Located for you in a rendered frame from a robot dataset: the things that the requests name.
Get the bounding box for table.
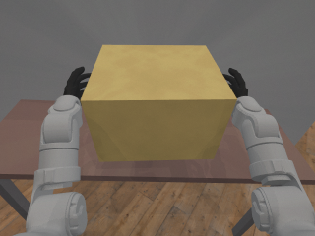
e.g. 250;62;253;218
0;99;315;236

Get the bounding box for left robot forearm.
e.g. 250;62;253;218
26;95;83;232

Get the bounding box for right robot forearm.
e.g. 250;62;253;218
231;96;315;225

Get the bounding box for right robot hand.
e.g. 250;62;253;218
223;68;248;98

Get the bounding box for left robot hand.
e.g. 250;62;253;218
63;66;91;105

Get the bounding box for carton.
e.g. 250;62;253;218
80;45;237;162

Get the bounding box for left robot upper arm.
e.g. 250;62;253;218
13;191;88;236

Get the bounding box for right robot upper arm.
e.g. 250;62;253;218
251;186;315;236

